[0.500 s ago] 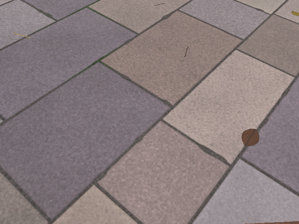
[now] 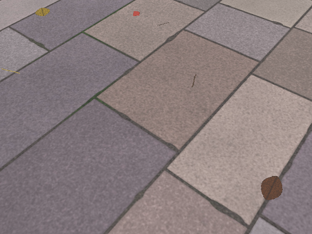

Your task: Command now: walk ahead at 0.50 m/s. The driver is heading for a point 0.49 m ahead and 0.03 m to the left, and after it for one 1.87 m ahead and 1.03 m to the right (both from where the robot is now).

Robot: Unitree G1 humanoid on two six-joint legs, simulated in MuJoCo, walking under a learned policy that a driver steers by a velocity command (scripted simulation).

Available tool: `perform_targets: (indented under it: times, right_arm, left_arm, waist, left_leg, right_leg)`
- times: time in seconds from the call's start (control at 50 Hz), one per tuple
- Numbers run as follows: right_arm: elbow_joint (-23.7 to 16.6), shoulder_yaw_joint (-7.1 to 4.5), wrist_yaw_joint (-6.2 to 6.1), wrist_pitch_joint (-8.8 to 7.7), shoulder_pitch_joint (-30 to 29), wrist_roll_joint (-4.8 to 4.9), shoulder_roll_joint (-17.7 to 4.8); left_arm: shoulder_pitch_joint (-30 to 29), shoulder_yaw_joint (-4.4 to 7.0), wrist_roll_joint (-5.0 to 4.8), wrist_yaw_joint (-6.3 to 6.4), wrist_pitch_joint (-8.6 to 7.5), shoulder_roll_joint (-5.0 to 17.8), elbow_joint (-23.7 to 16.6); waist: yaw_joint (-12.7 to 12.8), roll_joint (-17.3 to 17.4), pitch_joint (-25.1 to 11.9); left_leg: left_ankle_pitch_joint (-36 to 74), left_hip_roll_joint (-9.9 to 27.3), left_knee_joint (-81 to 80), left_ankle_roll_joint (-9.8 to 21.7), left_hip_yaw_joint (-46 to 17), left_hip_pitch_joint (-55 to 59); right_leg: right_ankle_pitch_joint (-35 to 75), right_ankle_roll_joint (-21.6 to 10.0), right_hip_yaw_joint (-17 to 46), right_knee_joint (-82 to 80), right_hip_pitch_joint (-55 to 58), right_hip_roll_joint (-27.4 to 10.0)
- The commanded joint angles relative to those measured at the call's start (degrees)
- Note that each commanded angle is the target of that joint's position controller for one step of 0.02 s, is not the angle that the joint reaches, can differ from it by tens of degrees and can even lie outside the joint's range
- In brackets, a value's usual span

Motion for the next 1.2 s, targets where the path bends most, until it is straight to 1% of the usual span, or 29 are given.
perform_targets:
  times: [0.02, 0.08, 0.12, 0.16, 0.24, 0.28, 0.3, 0.32, 0.34, 0.36, 0.38, 0.4, 0.42, 0.44, 0.5, 0.56, 0.68, 0.78, 0.82, 0.86, 0.88, 0.9, 0.92, 0.94, 0.96, 0.98, 1.0, 1.08, 1.2]
  right_arm:
    - [-5.22, -0.39, 0.25, -0.01, -2.45, -0.10, -1.30]
    - [-6.99, 0.22, -0.43, 1.04, -4.37, -0.39, -0.42]
    - [-9.44, 1.53, 0.06, 0.64, -10.18, -1.30, 1.30]
    - [-10.61, 2.12, 0.85, 0.05, -15.62, -0.95, 2.47]
    - [-11.38, 0.80, 1.73, -0.44, -14.55, -0.50, -0.78]
    - [-8.63, -1.28, 1.63, -0.27, -4.27, -0.72, -3.69]
    - [-6.43, -2.89, 1.23, -0.05, 4.64, -0.82, -7.50]
    - [-5.22, -4.74, 0.74, 0.42, 10.19, -1.88, -14.79]
    - [-5.22, -3.86, 0.35, 0.44, 10.50, -1.41, -12.30]
    - [-5.80, -2.40, 0.23, -0.19, 4.30, -1.36, -9.00]
    - [-5.48, -1.63, 0.33, -0.32, 1.53, -1.22, -5.96]
    - [-4.53, -1.22, 0.64, -0.64, -1.11, -1.44, -4.47]
    - [-4.05, -0.75, 0.91, -1.13, -3.78, -1.73, -2.56]
    - [-3.64, -0.45, 1.19, -1.43, -5.49, -1.77, -0.94]
    - [-2.28, -1.03, 0.60, -2.32, -4.48, -1.81, -2.24]
    - [-0.40, -1.85, -0.55, -2.50, -1.32, -2.26, -4.33]
    - [1.04, -2.71, -1.74, -1.83, 0.13, -1.49, -6.87]
    - [3.03, -3.69, -1.40, -0.17, 1.33, -0.47, -8.05]
    - [2.86, -4.26, -1.51, 0.49, -0.39, 0.04, -9.65]
    - [2.27, -4.24, -1.87, 1.46, -2.40, 0.27, -9.99]
    - [1.28, -3.42, -2.13, 1.27, -1.70, -0.84, -8.29]
    - [-2.19, -0.70, -1.48, -0.25, 2.87, -2.93, 0.28]
    - [-2.38, -0.96, -0.73, -2.70, -1.45, -0.68, -3.19]
    - [-3.99, -1.73, -0.14, -4.10, -6.89, 1.48, -6.22]
    - [-4.28, -1.44, -0.34, -4.95, -8.76, 0.97, -5.82]
    - [-4.09, -1.76, -0.75, -5.18, -9.65, -0.61, -6.11]
    - [-3.96, -2.26, -0.80, -4.68, -9.05, -1.17, -6.67]
    - [-5.05, -1.95, -0.71, -2.36, -10.08, -1.96, -4.12]
    - [-8.67, -0.91, 0.29, -2.68, -22.05, -1.06, -2.12]
  left_arm:
    - [3.08, 1.14, 0.37, 0.17, -0.25, 5.59, -0.45]
    - [3.75, 1.29, -0.08, 0.70, -0.63, 6.50, 1.01]
    - [4.34, 1.37, -0.21, 1.54, -0.08, 7.04, 1.33]
    - [7.77, 1.51, -0.16, 1.94, -0.19, 8.02, 1.95]
    - [10.91, 2.08, -1.78, 1.71, 0.44, 10.38, 3.73]
    - [10.52, 1.76, -1.53, 2.00, 1.27, 9.89, 4.22]
    - [10.36, 1.20, -0.98, 2.27, 1.10, 8.65, 3.39]
    - [16.73, -0.64, -0.45, 2.09, 0.26, 1.98, 1.62]
    - [14.13, -0.15, 0.36, 1.17, -1.22, 3.78, 2.70]
    - [10.69, 1.40, -1.77, 0.28, -2.08, 7.18, 1.34]
    - [5.98, 1.18, -2.38, 0.16, -2.21, 6.72, -0.11]
    - [3.78, 1.24, -1.89, 0.40, -2.07, 5.88, -1.14]
    - [4.64, 1.47, -1.64, 0.80, -1.36, 5.31, -1.19]
    - [6.69, 1.49, -1.79, 0.98, -0.46, 4.49, -0.38]
    - [6.08, 1.48, -1.75, 1.52, 1.16, 3.64, 0.24]
    - [0.64, 1.83, -1.46, 1.49, 1.17, 3.55, -1.23]
    - [-8.09, 1.45, -1.35, -0.09, 0.84, 2.05, -3.86]
    - [-12.20, 1.35, -1.53, -1.62, 0.89, 2.50, -7.12]
    - [-9.74, 2.20, -1.34, -2.03, 0.92, 4.23, -7.75]
    - [3.85, 4.86, -1.60, -1.71, 0.92, 8.56, -4.83]
    - [13.75, 6.99, -1.80, -0.71, 1.28, 13.41, -2.56]
    - [13.38, 7.88, -2.38, -0.22, 1.07, 19.78, -2.70]
    - [14.77, 6.47, -1.87, -0.43, 0.22, 15.48, -4.33]
    - [13.14, 5.46, -1.34, -0.43, -0.37, 11.75, -4.01]
    - [10.08, 4.99, -1.51, -0.30, -0.67, 10.16, -4.57]
    - [6.07, 4.43, -1.33, -0.20, -0.59, 8.41, -5.56]
    - [3.68, 3.74, -0.70, 0.04, -0.64, 6.69, -6.79]
    - [4.03, 4.21, -1.16, 1.21, -0.88, 8.94, -7.61]
    - [8.93, 4.87, -1.77, 2.18, -0.12, 10.40, -6.41]
  waist:
    - [-0.06, -9.37, 1.43]
    - [-1.82, -6.92, 3.69]
    - [-1.03, -5.60, 3.98]
    - [1.39, -6.15, 3.65]
    - [-0.63, -7.65, 1.36]
    - [-6.79, -9.26, -5.50]
    - [-10.35, -6.51, -10.95]
    - [-7.93, 10.78, -19.80]
    - [-8.66, 13.94, -23.97]
    - [-6.40, 9.92, -14.36]
    - [-5.39, 4.92, -7.72]
    - [-3.16, 1.66, -3.28]
    - [-0.35, 3.04, -1.45]
    - [1.29, 4.38, -0.93]
    - [1.56, 2.82, 0.27]
    - [-0.20, 1.06, 1.48]
    - [-3.79, 1.14, 4.09]
    - [-5.17, 1.53, 6.03]
    - [-2.88, 3.29, 3.84]
    - [4.81, 2.69, -4.02]
    - [8.66, -2.25, -9.83]
    - [2.39, -18.09, -13.78]
    - [5.59, -12.03, -21.05]
    - [6.70, -9.38, -14.07]
    - [5.13, -5.80, -9.77]
    - [2.93, -3.24, -6.48]
    - [0.86, -3.66, -5.24]
    - [-0.97, -2.99, -1.70]
    - [3.52, -6.25, 1.00]
  left_leg:
    - [3.15, 4.02, 6.27, -0.94, -0.85, -16.01]
    - [6.10, 5.16, 6.82, -2.09, -1.19, -22.14]
    - [11.94, 5.20, -6.13, -1.71, 1.18, -18.70]
    - [15.44, 2.67, -17.58, -0.67, 4.59, -9.25]
    - [12.73, -0.50, -26.89, 3.22, 5.52, -7.14]
    - [12.65, -5.13, -31.62, 5.60, 8.28, 8.35]
    - [14.84, -2.02, -32.88, 7.70, 2.74, 23.20]
    - [-1.07, 14.49, -43.54, 17.23, -28.45, 41.39]
    - [-8.94, 18.56, -57.01, 19.42, -49.34, 42.49]
    - [-12.93, 19.27, -56.77, 17.06, -43.30, 35.58]
    - [-11.40, 17.45, -56.17, 15.15, -33.84, 27.24]
    - [-6.46, 14.60, -57.62, 13.47, -26.10, 19.58]
    - [-1.32, 11.80, -58.86, 11.76, -20.12, 14.24]
    - [1.24, 9.90, -60.33, 11.30, -15.67, 11.52]
    - [9.56, 9.20, -64.17, 12.49, -7.58, 11.82]
    - [14.87, 10.47, -65.45, 12.23, -3.08, 16.88]
    - [17.30, 12.06, -66.81, 10.33, 4.98, 23.74]
    - [23.17, 14.46, -62.46, 8.52, 8.69, 33.41]
    - [41.87, 14.44, -55.55, 7.26, 10.43, 35.29]
    - [56.79, 11.05, -36.62, 4.42, 13.64, 31.80]
    - [43.76, 8.76, -19.80, 1.64, 13.79, 18.50]
    - [-4.66, -3.17, 0.85, -2.66, 9.97, -7.85]
    - [-10.65, -4.88, 8.50, -1.93, -3.68, -14.44]
    - [-5.26, -1.62, 8.58, -0.18, -4.88, -19.35]
    - [-0.30, 1.04, 4.79, 0.99, -4.54, -18.28]
    - [2.70, 2.77, -0.35, 1.00, -4.44, -14.99]
    - [4.82, 3.93, -3.37, 0.88, -4.93, -10.84]
    - [9.64, 3.15, -15.08, -2.39, -3.18, -8.50]
    - [29.70, -2.26, -38.93, -3.49, -1.92, -0.47]
  right_leg:
    - [9.87, -12.43, 15.75, -15.38, 8.18, -15.31]
    - [11.34, -12.26, 11.06, -17.23, 5.35, -14.48]
    - [12.16, -10.49, 5.89, -18.60, 2.46, -11.61]
    - [15.92, -9.99, 4.34, -21.42, 0.35, -11.28]
    - [33.53, -8.29, 4.32, -15.98, 15.35, -15.78]
    - [52.42, -5.61, 0.91, -2.02, 16.26, -13.28]
    - [47.22, -3.47, -0.45, 11.26, 8.38, -10.38]
    - [18.51, 0.71, -0.65, 36.42, -12.27, -0.51]
    - [-13.34, 0.50, 9.01, 49.71, -19.89, 3.60]
    - [-12.90, -0.36, 11.69, 57.95, -27.33, 0.79]
    - [-9.94, -1.48, 8.74, 58.17, -29.16, -2.61]
    - [-5.84, -2.11, 7.13, 54.59, -27.74, -5.32]
    - [-2.87, -2.30, 7.55, 51.12, -24.29, -7.34]
    - [-1.14, -2.20, 7.69, 49.61, -21.31, -7.72]
    - [1.98, -0.33, 6.98, 42.85, -21.62, -7.56]
    - [9.11, 1.46, 9.04, 34.84, -27.39, -7.01]
    - [17.17, 2.21, 4.50, 16.87, -26.54, -6.23]
    - [10.33, -0.97, 1.55, 9.30, -26.20, -5.42]
    - [4.55, -3.26, -1.61, 8.78, -20.46, -2.58]
    - [5.20, -6.45, -4.68, 5.41, -1.62, 3.10]
    - [5.04, -9.45, 4.55, 5.14, 16.29, -1.10]
    - [-4.78, -20.12, 37.30, -0.65, 34.34, -15.83]
    - [-10.71, -22.54, 51.08, -9.24, 38.24, -19.74]
    - [-5.77, -19.19, 42.45, -9.50, 34.63, -17.99]
    - [-0.12, -17.00, 34.77, -8.75, 27.23, -15.39]
    - [5.80, -15.67, 29.41, -9.25, 19.22, -13.35]
    - [10.58, -15.20, 26.08, -10.56, 13.75, -11.79]
    - [18.18, -15.54, 20.53, -13.63, 4.97, -9.50]
    - [10.24, -10.75, 17.35, -12.71, -0.06, -5.44]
